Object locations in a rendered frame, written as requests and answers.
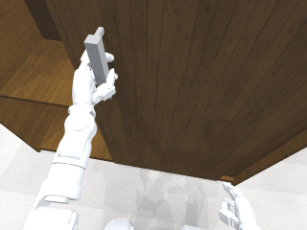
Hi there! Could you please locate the left robot hand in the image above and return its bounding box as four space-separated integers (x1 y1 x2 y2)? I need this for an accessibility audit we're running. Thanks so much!
72 50 118 107

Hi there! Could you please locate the robot left upper arm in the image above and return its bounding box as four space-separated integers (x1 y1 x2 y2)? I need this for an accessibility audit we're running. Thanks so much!
25 205 80 230

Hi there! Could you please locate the right robot hand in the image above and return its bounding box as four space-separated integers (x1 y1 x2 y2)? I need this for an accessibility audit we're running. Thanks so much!
219 182 257 230

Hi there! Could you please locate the handle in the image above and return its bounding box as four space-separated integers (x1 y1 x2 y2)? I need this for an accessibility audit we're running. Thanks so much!
83 27 112 100

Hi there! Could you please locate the wardrobe door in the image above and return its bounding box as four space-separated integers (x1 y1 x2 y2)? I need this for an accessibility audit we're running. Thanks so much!
45 0 307 181
224 113 307 177

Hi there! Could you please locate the left robot forearm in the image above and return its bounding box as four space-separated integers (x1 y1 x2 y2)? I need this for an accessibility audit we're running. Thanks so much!
22 103 97 230

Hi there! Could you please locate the left robot thigh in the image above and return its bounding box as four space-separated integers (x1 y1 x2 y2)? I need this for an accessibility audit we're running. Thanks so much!
104 218 134 230

